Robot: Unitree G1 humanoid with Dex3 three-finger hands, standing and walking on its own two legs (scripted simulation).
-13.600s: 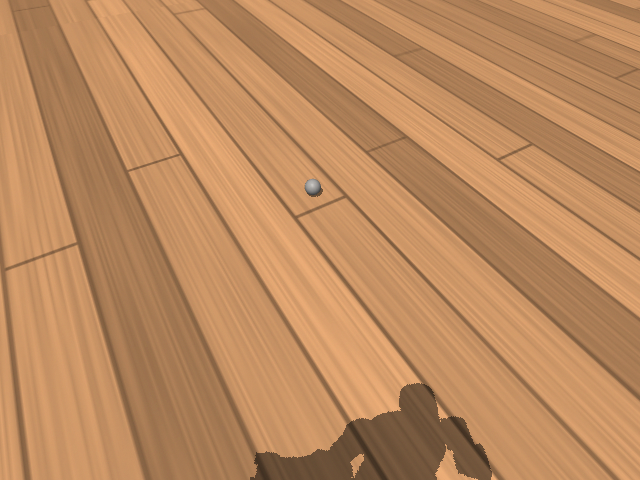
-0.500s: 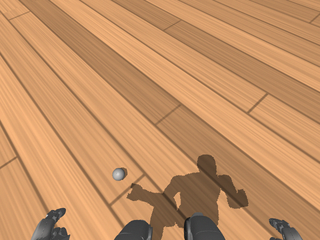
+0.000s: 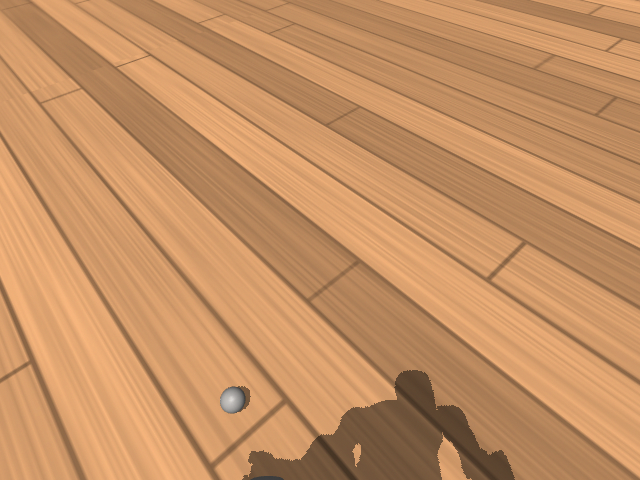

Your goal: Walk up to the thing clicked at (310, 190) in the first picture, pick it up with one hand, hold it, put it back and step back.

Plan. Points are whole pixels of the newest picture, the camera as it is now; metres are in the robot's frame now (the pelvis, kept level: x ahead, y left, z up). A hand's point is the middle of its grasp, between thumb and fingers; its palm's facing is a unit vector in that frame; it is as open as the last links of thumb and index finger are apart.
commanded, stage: walk up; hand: left
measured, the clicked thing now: (232, 399) +0.48 +0.30 -0.72
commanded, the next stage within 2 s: stand in 0.22 s
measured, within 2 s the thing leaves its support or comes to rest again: neither
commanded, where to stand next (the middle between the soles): +0.11 +0.02 m, yaw -2 degrees
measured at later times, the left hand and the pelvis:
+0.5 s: hand out of the picture +0.07 +0.29 -0.15, palm faces -0.06 -0.94 -0.33, open 7.4 cm; pelvis +0.00 +0.04 +0.00, yaw -1 degrees
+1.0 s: hand out of the picture +0.12 +0.28 -0.14, palm faces -0.06 -0.94 -0.32, open 7.4 cm; pelvis +0.02 +0.04 +0.02, yaw -2 degrees
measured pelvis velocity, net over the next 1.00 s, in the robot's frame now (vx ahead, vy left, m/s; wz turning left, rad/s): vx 0.02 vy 0.04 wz -0.03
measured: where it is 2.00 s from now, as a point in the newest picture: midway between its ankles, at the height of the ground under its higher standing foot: outside the picture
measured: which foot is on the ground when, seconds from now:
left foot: up 0.00-0.20, down 0.22-1.00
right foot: down 0.00-1.00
